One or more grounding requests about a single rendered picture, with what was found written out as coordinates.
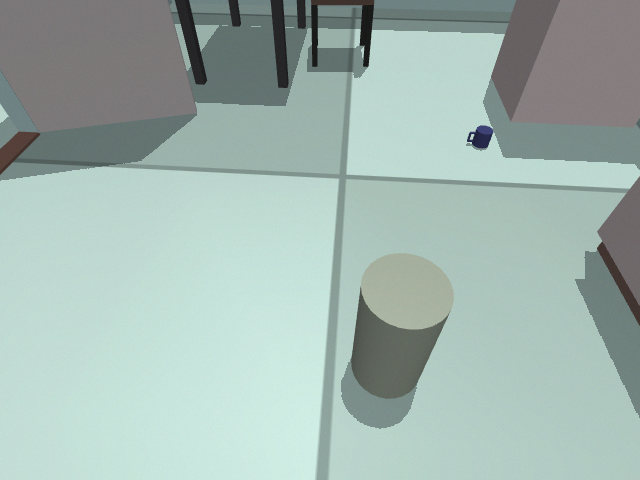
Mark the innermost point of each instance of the chair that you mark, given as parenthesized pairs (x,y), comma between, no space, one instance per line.
(366,25)

